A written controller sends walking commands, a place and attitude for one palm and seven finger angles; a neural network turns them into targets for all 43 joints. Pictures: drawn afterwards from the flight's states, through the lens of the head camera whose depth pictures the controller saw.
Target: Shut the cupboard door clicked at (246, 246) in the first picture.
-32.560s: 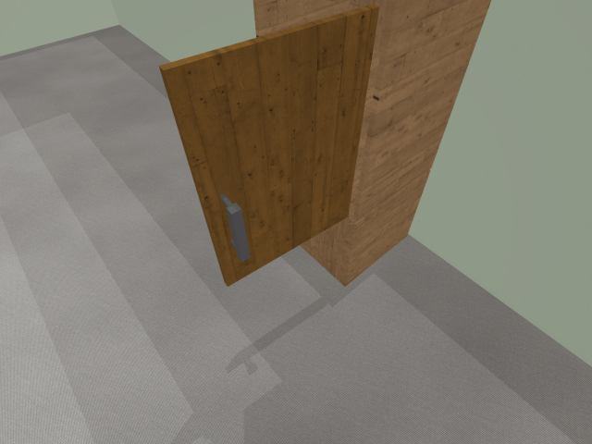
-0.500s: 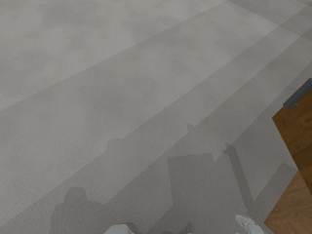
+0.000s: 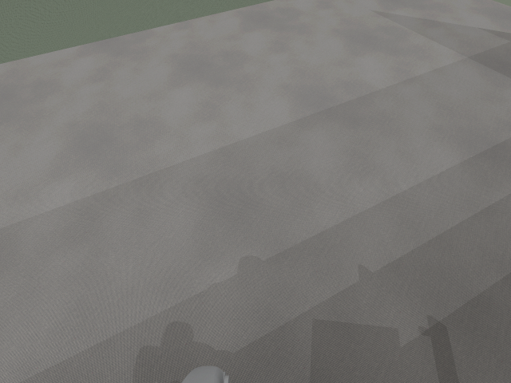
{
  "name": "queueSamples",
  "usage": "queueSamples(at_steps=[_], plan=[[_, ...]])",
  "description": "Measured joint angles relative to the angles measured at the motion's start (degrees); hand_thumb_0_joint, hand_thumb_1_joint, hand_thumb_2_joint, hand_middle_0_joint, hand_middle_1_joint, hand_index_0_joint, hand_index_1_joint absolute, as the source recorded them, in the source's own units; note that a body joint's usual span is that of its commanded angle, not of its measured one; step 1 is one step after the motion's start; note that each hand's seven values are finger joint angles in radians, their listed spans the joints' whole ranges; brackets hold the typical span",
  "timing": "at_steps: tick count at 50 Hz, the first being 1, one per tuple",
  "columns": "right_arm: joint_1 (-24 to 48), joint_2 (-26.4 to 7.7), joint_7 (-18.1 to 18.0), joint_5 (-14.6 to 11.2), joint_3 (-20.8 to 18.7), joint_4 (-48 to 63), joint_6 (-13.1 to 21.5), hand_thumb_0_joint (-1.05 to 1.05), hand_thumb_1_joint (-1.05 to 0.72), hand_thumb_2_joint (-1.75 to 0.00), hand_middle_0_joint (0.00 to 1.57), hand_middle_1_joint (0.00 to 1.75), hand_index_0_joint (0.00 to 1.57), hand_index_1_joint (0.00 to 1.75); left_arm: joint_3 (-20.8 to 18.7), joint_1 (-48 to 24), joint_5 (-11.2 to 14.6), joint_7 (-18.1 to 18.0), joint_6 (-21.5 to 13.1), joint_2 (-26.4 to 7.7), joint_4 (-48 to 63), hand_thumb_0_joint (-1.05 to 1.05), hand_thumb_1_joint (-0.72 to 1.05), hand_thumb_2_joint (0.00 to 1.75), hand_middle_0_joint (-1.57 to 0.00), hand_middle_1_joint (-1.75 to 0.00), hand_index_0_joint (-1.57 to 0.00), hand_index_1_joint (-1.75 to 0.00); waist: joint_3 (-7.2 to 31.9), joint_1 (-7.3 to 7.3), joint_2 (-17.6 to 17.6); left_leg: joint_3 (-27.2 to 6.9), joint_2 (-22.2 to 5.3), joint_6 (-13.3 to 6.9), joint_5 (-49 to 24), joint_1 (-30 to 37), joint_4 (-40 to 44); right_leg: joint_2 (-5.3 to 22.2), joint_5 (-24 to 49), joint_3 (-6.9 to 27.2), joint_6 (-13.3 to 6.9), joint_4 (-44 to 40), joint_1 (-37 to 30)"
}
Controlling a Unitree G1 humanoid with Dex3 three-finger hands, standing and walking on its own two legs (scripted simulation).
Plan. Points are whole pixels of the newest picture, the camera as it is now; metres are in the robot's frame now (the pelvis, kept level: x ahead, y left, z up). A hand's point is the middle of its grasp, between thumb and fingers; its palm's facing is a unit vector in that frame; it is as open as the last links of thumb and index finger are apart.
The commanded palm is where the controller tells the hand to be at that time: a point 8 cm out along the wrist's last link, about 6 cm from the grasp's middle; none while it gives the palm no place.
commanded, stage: walk to a spot facing it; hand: left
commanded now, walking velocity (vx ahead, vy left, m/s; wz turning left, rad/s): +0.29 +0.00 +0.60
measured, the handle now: out of the picture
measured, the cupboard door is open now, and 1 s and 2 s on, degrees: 53 53 53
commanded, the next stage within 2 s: turn to face it in 0.64 s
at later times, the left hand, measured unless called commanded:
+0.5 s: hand (109, 375) +0.17 +0.29 -0.17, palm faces +0.33 -0.92 -0.22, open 7.4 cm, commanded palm none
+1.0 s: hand (150, 268) +0.38 +0.25 -0.16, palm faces +0.41 -0.88 -0.22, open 7.2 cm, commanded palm none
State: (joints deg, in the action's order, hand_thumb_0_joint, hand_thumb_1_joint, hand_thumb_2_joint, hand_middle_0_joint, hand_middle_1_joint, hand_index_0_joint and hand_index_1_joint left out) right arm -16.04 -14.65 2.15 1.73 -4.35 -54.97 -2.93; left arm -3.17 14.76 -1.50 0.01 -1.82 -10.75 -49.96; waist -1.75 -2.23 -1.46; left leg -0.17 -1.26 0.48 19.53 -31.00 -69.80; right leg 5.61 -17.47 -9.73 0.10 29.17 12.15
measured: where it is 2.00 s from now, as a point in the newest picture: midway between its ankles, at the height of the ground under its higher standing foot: (245, 319)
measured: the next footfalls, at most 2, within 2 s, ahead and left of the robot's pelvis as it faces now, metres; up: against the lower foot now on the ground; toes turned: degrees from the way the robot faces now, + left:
left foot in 0.28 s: +0.22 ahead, +0.15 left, +0.00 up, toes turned +19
right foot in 0.80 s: +0.47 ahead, -0.01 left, +0.00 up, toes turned +18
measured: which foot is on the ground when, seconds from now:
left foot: up 0.00-0.26, down 0.28-0.80, up 0.82-1.00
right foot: down 0.00-0.30, up 0.32-0.78, down 0.80-1.00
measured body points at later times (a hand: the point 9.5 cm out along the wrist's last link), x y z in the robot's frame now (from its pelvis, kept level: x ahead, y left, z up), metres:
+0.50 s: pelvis +0.17 +0.07 -0.01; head +0.21 +0.10 +0.44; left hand +0.15 +0.34 -0.16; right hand +0.34 -0.14 -0.13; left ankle +0.18 +0.14 -0.74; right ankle +0.22 -0.10 -0.65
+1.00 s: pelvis +0.38 +0.06 +0.00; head +0.42 +0.06 +0.45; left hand +0.35 +0.30 -0.14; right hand +0.49 -0.16 -0.15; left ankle +0.30 +0.17 -0.68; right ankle +0.43 -0.02 -0.74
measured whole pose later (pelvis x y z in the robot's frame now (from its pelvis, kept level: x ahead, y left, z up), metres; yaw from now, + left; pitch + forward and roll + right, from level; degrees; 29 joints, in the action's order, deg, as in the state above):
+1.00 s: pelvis +0.38 +0.06 +0.00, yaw +22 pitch +1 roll +2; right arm -14.5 -11.3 -1.0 0.7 -2.3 -57.0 -0.1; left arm -3.3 12.5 -0.8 -1.5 -2.0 -8.7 -53.4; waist -4.6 -0.5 0.3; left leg 1.8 -1.1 1.5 26.4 -23.1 -54.0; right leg 1.1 -11.9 -3.8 -2.7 26.9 15.9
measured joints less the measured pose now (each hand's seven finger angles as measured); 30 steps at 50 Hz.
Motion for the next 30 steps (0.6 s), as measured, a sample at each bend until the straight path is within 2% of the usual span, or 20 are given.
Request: queueSamples(at_steps=[4,9,12,14,15,16,18,20,25,30], plan=[[2.14,0.52,0.59,-0.27,0.08,0.88,0.31,0.0,-0.91,-0.9,0.2,0.3,0.19,0.3,0.31,2.62,0.0,-0.22,-0.95,1.1,-2.32,0.0,0.91,0.9,-0.2,-0.3,-0.2,-0.3,-1.27,0.17,1.21,1.68,-2.03,0.67,-3.39,-2.87,5.27,0.84,0.28,-3.94,0.55,-5.59,-5.44],[6.65,1.08,1.23,-0.31,0.82,1.89,0.35,0.0,-0.91,-0.9,0.2,0.3,0.19,0.3,0.31,5.68,-0.14,-0.38,-1.35,1.54,-4.7,0.0,0.91,0.9,-0.2,-0.3,-0.21,-0.3,-3.94,2.23,2.11,4.5,-2.91,-0.21,-4.43,-2.79,18.04,1.36,-2.36,-8.75,2.17,-7.13,-10.43],[9.54,1.36,1.48,-0.27,1.36,3.19,1.06,0.0,-0.91,-0.9,0.2,0.3,0.19,0.3,-0.04,7.72,-0.2,-0.28,-0.98,0.87,-6.07,0.0,0.91,0.9,-0.2,-0.3,-0.21,-0.3,-5.26,3.66,3.06,6.73,-1.88,-1.9,-2.56,-0.08,26.5,2.67,-5.97,-10.87,3.85,-4.46,-12.42],[10.74,1.21,1.53,-0.13,1.67,4.75,2.2,0.0,-0.91,-0.9,0.2,0.3,0.19,0.3,-0.31,9.56,0.0,-0.03,-0.57,0.23,-6.97,0.0,0.91,0.9,-0.2,-0.3,-0.21,-0.3,-5.39,4.06,3.86,8.13,-0.07,-3.47,-2.77,3.83,32.3,5.07,-9.97,-11.17,4.63,2.68,-11.61],[11.0,0.74,1.45,0.03,1.7,5.8,3.07,0.0,-0.91,-0.9,0.2,0.3,0.19,0.3,-0.44,10.33,0.24,0.32,-0.06,0.12,-7.35,0.0,0.91,0.9,-0.2,-0.3,-0.21,-0.3,-5.04,3.68,3.24,7.95,0.07,-5.1,-8.44,4.19,33.14,5.99,-10.94,-9.96,4.02,10.67,-8.91],[11.35,0.68,1.01,-0.08,1.59,6.42,3.92,0.0,-0.91,-0.9,0.2,0.3,0.19,0.3,-0.5,9.96,0.39,0.61,0.9,-0.39,-7.73,0.01,0.91,0.9,-0.2,-0.3,-0.21,-0.3,-5.25,3.28,3.24,7.68,0.5,-5.9,-9.34,3.33,30.3,6.18,-12.16,-6.01,3.66,20.52,-4.96],[11.39,1.08,0.09,-0.51,1.83,6.68,4.61,0.0,-0.91,-0.9,0.2,0.3,0.19,0.3,-0.82,7.61,0.48,0.6,2.62,-1.81,-7.6,0.01,0.91,0.9,-0.2,-0.3,-0.2,-0.3,-5.99,3.46,4.07,7.33,1.7,-6.07,-5.46,4.43,28.12,4.85,-11.62,1.92,2.83,36.59,3.31],[10.13,1.48,-0.66,-0.51,2.36,6.45,4.63,0.0,-0.91,-0.9,0.2,0.3,0.2,0.3,-1.48,4.66,0.24,0.42,2.8,-2.81,-6.46,0.01,0.91,0.9,-0.2,-0.3,-0.2,-0.3,-5.66,3.44,4.36,6.32,2.67,-5.65,-3.89,6.64,30.18,3.91,-8.37,5.05,2.44,43.29,10.34],[5.6,2.79,-1.66,-0.42,3.1,3.9,4.74,0.0,-0.91,-0.9,0.2,0.3,0.2,0.3,-1.99,-2.0,-0.4,0.94,1.71,-3.31,-1.78,0.01,0.91,0.9,-0.2,-0.3,-0.2,-0.3,-3.85,2.67,3.61,3.05,4.22,-5.46,-5.95,13.25,38.88,3.4,-0.52,8.04,2.97,38.22,20.5],[0.52,4.58,-1.69,-0.66,3.27,1.29,4.87,0.0,-0.91,-0.9,0.2,0.3,0.2,0.3,-1.7,-5.72,-0.35,1.33,1.74,-2.82,0.76,0.0,0.91,0.9,-0.2,-0.3,-0.2,-0.3,-1.13,1.21,3.29,0.65,4.8,-4.92,-6.19,19.48,45.81,2.86,5.83,8.87,4.13,29.84,23.9]])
